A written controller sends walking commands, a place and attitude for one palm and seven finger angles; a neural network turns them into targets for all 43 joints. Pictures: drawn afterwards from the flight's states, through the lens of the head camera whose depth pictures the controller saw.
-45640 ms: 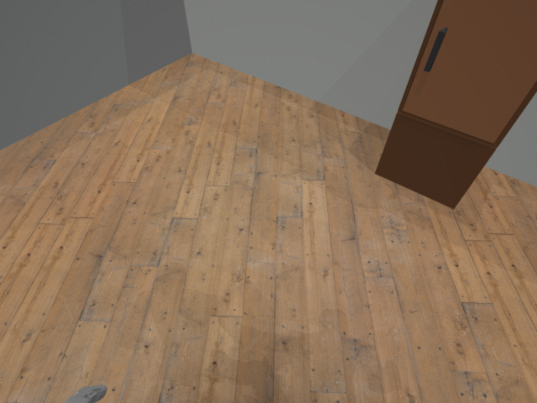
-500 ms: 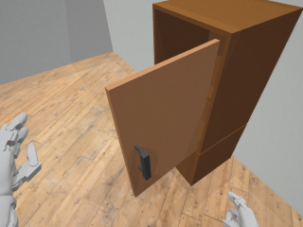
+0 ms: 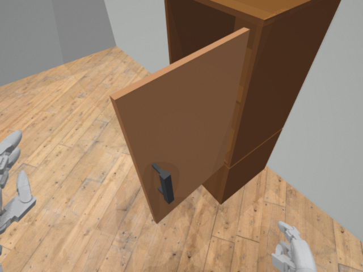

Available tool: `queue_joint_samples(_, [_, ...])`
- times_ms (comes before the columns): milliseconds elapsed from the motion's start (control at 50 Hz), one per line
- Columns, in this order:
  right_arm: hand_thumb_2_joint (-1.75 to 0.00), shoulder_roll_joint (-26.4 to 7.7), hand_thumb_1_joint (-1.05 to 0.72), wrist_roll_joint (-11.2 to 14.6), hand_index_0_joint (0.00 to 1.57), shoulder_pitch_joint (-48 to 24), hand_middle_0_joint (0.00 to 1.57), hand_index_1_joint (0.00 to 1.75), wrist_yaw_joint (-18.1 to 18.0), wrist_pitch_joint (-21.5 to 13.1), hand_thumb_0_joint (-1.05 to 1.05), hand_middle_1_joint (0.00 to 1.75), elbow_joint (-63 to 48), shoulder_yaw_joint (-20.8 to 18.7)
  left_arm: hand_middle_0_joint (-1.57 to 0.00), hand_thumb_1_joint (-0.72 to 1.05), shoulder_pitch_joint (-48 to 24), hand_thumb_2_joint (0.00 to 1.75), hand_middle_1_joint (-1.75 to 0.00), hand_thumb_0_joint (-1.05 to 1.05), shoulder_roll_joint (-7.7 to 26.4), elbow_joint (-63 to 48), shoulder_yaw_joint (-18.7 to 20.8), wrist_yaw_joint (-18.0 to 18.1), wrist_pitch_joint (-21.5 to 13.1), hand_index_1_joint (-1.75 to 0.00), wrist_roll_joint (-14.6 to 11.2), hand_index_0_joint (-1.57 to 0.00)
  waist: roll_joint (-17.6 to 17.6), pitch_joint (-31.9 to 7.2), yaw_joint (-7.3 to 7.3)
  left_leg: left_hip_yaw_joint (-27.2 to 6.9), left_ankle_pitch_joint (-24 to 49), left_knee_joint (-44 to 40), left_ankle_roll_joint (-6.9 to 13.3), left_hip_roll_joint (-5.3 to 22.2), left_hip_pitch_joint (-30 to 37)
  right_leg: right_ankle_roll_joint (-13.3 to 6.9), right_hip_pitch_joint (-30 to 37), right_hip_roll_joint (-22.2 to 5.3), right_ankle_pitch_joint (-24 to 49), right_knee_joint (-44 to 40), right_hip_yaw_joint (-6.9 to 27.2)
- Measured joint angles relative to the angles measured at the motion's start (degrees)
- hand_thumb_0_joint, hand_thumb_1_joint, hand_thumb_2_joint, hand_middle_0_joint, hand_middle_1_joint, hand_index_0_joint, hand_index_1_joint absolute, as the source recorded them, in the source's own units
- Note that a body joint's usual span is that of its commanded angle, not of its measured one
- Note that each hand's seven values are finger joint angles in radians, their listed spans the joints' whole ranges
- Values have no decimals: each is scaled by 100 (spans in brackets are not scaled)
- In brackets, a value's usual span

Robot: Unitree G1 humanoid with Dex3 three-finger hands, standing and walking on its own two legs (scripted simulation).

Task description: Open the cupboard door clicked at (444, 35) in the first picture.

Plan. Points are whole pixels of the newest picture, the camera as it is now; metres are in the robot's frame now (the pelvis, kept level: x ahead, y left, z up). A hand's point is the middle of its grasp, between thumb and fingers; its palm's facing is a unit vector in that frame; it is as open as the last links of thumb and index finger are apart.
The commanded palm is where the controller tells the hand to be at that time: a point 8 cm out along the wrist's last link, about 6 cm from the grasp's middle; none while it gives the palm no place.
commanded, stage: step back with the hand held close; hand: left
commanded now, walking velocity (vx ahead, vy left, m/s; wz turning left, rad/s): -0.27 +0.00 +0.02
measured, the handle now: (162, 183) +0.35 +0.08 -0.06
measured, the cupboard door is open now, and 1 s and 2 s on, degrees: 95 95 95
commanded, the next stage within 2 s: stop stepping back and stand still in 1.16 s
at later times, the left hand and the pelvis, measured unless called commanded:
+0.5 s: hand out of the picture +0.12 +0.29 +0.15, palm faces +0.45 -0.72 -0.53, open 7.4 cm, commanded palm +0.05 +0.32 +0.17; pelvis -0.08 +0.02 -0.02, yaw +2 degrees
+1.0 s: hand out of the picture +0.05 +0.27 +0.15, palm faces +0.45 -0.76 -0.47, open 7.4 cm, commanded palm -0.01 +0.29 +0.17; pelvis -0.15 +0.00 -0.02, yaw -2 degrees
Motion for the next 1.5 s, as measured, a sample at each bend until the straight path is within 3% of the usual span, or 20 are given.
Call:
queue_joint_samples(180, [-90,35,-90,54,20,35,20,30,-47,144,1,30,-113,-56,-21,88,116,90,-30,2,214,-226,119,113,-7,-30,5,-22,-184,83,-28,51,133,174,75,-39,-337,69,-334,-45,155,151,43])
queue_joint_samples(360, [-90,101,-90,55,20,197,20,30,-21,3,1,30,-212,39,-21,88,124,90,-30,2,218,-398,223,220,-201,-30,159,-21,-327,157,-31,24,224,508,188,-78,-726,146,-645,-85,301,363,11])
queue_joint_samples(440, [-90,146,-90,31,20,303,20,30,-21,-134,1,30,-245,61,-21,88,-4,90,-30,2,250,-420,337,233,-282,-30,278,-21,-383,233,-49,-54,171,803,237,-153,-940,176,-811,-14,69,841,208])
queue_joint_samples(580, [-90,201,-90,-14,21,250,20,30,60,-335,1,30,-73,78,-21,88,-116,90,-30,2,70,-571,446,243,-388,-30,286,-21,-357,316,53,-102,-225,1342,201,-90,-1290,139,-1039,70,-10,1176,208])
queue_joint_samples(660, [-90,187,-90,-32,21,192,20,30,82,-356,1,30,39,58,-21,88,-169,90,-30,2,23,-690,297,286,-442,-30,197,-21,-399,279,13,-155,-383,1354,101,-135,-1453,142,-1135,36,160,1041,180])
queue_joint_samples(740, [-90,163,-90,-18,21,147,20,30,33,-335,1,30,23,33,-21,88,-165,90,-30,2,215,-754,345,286,-502,-30,175,-21,-399,322,-90,-160,107,1162,185,-122,-1530,172,-1274,74,54,1124,199])
queue_joint_samples(800, [-90,221,-90,-50,20,214,20,30,22,-415,1,30,25,-40,-21,88,-164,90,-30,2,433,-730,512,217,-507,-30,212,-22,-258,304,-175,-272,689,966,264,-12,-1568,152,-1255,395,-564,2289,269])
queue_joint_samples(880, [-90,363,-90,-109,20,262,20,30,123,-556,1,30,203,-28,-21,88,32,90,-30,2,468,-709,725,251,-545,-30,82,-22,-296,-42,-5,-219,932,514,174,95,-1676,14,-595,514,-1421,2592,170])
queue_joint_samples(920, [-90,401,-90,-141,20,183,20,30,166,-631,1,30,269,7,-21,88,68,90,-30,2,346,-695,700,297,-531,-30,-16,-21,-343,-175,136,-86,1161,221,97,151,-1757,-64,-107,418,-1598,1868,115])
queue_joint_samples(960, [-90,426,-90,-163,20,13,20,30,209,-650,1,30,269,54,-21,88,21,90,-30,2,276,-698,649,314,-543,-30,-60,-21,-470,-214,285,139,1331,98,47,180,-1929,-178,333,244,-1139,794,254])
queue_joint_samples(1000, [-90,385,-90,-173,21,-254,20,30,205,-606,1,30,351,78,-20,89,-195,90,-30,2,173,-609,464,285,-586,-30,-12,-21,-382,-78,344,234,1393,195,1,326,-2073,-193,400,324,-1472,454,400])
queue_joint_samples(1080, [-90,380,-90,-3,21,-285,20,30,105,-403,1,30,418,96,-21,88,-494,90,-30,2,290,-555,91,118,-478,-30,-7,-21,-293,121,42,66,1416,143,25,335,-1738,-21,544,430,-1227,638,188])
queue_joint_samples(1140, [-90,386,-90,13,21,-197,20,30,95,-307,1,30,200,105,-21,88,-305,90,-30,2,638,-637,295,-11,-417,-30,-135,-21,-465,83,-127,132,1540,-44,25,312,-1592,89,272,356,-1346,1238,78])
queue_joint_samples(1200, [-90,317,-90,-72,21,-202,20,30,139,-393,1,30,-5,24,-21,88,-127,90,-30,2,853,-646,559,-51,-358,-30,-273,-22,-462,68,-210,176,1796,-307,-1,317,-1618,-71,-107,396,-1866,1573,25])
queue_joint_samples(1240, [-90,246,-90,-51,20,-188,20,30,168,-399,1,30,-81,-53,-21,88,10,90,-30,2,898,-677,651,-29,-348,-30,-296,-22,-428,85,-235,95,1110,121,-99,275,-1894,-240,-179,373,-1324,1297,-46])
queue_joint_samples(1300, [-90,149,-90,-60,20,93,20,30,228,-318,1,30,211,-142,-21,88,286,90,-30,2,690,-698,500,18,-303,-30,-137,-22,-587,-187,-6,-174,-464,2646,-284,-116,-2441,-334,-230,209,-999,1101,62])
queue_joint_samples(1340, [-90,139,-90,-53,20,297,20,30,166,-251,1,30,352,-100,-21,88,421,90,-30,2,457,-632,416,119,-284,-30,-39,-22,-731,-326,119,-12,-736,3182,-299,-183,-2241,-302,-148,106,-826,767,181])
queue_joint_samples(1380, [-90,125,-90,-30,20,437,20,30,44,-267,1,30,395,-28,-21,88,320,90,-30,2,264,-500,296,242,-226,-30,48,-22,-802,-322,182,153,-844,2670,-236,-152,-1699,-268,-105,39,-665,552,209])
queue_joint_samples(1440, [-90,18,-90,4,20,527,20,30,-65,-361,1,30,336,17,-21,88,-22,90,-30,2,35,-404,91,378,-49,-30,102,-21,-601,-244,108,170,69,1013,-90,15,-639,-209,-190,117,-630,604,29])
queue_joint_samples(1500, [-90,135,-90,62,20,382,20,30,-59,-401,2,30,319,-34,-21,88,-275,90,-30,2,107,-470,36,415,16,-30,114,-21,-642,-33,11,155,-408,489,54,-41,-311,-145,-372,65,-745,999,-34])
